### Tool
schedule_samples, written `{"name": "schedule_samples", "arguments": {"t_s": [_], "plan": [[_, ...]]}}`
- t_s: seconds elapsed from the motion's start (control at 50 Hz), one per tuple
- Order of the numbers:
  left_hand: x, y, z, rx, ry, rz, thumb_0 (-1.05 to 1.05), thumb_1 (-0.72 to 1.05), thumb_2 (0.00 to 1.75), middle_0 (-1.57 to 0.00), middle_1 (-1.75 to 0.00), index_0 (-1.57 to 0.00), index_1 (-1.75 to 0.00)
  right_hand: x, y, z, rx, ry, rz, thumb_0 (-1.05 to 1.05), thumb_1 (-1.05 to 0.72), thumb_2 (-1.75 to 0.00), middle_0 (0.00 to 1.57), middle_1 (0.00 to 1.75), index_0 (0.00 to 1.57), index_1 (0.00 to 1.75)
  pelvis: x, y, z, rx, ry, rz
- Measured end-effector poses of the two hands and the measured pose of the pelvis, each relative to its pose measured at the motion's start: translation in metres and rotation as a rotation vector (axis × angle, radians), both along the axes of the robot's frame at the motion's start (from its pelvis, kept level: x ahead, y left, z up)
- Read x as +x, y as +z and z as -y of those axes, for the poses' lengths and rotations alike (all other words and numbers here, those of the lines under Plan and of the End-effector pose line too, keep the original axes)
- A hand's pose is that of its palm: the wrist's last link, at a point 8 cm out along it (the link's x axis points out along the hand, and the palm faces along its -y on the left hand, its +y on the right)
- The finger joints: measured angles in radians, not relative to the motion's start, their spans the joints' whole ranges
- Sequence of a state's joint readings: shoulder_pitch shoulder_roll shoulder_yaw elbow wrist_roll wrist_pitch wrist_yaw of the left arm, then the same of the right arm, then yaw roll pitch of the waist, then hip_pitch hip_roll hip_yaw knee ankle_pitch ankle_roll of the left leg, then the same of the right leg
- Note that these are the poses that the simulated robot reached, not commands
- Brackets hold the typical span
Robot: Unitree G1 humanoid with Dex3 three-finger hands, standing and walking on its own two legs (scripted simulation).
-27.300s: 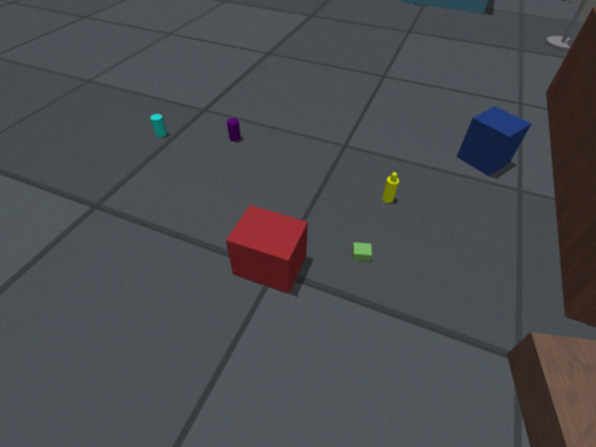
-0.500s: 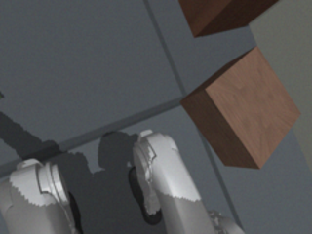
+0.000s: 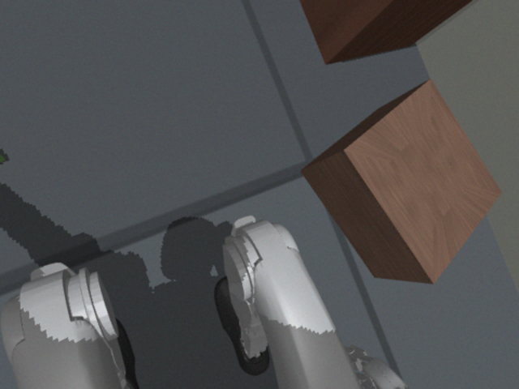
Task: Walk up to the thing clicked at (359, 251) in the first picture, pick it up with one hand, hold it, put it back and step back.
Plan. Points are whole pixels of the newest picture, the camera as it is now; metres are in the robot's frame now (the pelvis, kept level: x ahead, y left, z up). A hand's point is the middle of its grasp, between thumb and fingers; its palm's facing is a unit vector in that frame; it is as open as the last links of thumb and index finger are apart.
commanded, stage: rise first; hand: left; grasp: from above
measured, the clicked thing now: out of the picture +0.51 +0.34 -0.30
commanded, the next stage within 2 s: none
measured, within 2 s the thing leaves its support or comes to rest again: neither
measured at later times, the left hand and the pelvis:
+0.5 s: hand out of the picture +0.46 +0.37 -0.18, palm faces -0.33 -0.25 -0.91, open 12.2 cm; pelvis +0.00 +0.00 +0.00, yaw +0 degrees
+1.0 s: hand out of the picture +0.46 +0.37 -0.18, palm faces -0.32 -0.25 -0.92, open 12.1 cm; pelvis +0.00 +0.00 +0.00, yaw -1 degrees
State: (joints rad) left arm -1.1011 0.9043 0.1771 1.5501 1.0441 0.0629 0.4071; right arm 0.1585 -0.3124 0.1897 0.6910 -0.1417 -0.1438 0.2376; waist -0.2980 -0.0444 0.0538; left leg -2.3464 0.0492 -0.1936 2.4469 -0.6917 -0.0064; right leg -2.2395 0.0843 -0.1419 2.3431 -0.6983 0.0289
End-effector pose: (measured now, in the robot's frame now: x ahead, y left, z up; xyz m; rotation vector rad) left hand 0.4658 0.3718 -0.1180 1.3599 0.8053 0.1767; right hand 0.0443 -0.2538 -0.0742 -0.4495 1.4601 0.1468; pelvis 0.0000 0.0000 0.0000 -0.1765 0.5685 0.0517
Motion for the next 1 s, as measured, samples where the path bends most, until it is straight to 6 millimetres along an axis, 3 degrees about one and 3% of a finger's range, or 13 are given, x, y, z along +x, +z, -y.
{"name": "schedule_samples", "arguments": {"t_s": [0.58, 1.0], "plan": [[-0.003, -0.007, -0.002, -0.005, -0.006, 0.001, 0.00, -0.22, 0.70, -0.38, -0.76, -0.39, -0.76, -0.014, 0.004, 0.000, -0.007, 0.002, -0.020, 0.00, -0.91, -0.90, 0.20, 0.30, 0.20, 0.30, -0.002, -0.002, 0.000, -0.003, -0.003, 0.012], [0.000, -0.008, 0.004, -0.004, -0.001, 0.013, 0.00, -0.19, 0.68, -0.39, -0.75, -0.40, -0.75, -0.004, 0.001, 0.001, 0.006, 0.028, 0.021, 0.00, -0.91, -0.90, 0.20, 0.30, 0.20, 0.30, -0.002, -0.004, 0.000, -0.003, -0.007, 0.017]]}}
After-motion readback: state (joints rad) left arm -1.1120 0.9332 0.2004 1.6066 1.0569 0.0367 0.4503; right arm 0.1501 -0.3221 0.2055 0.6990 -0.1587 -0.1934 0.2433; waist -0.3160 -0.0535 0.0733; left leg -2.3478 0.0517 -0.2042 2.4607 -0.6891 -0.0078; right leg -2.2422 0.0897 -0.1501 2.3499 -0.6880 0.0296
